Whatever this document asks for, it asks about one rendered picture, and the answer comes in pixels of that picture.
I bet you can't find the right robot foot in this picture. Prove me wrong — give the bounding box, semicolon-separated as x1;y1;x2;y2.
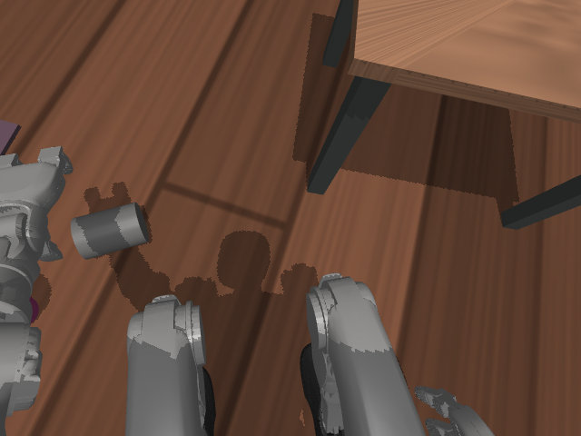
300;343;345;436

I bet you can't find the left robot hand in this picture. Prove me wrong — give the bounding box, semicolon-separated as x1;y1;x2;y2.
0;146;74;262

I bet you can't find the coffee table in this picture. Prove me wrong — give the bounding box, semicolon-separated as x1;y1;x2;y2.
307;0;581;230

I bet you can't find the right robot hand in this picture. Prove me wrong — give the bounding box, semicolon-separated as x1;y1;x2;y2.
414;386;495;436

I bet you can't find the left robot arm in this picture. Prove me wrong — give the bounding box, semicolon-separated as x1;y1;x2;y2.
0;200;48;436

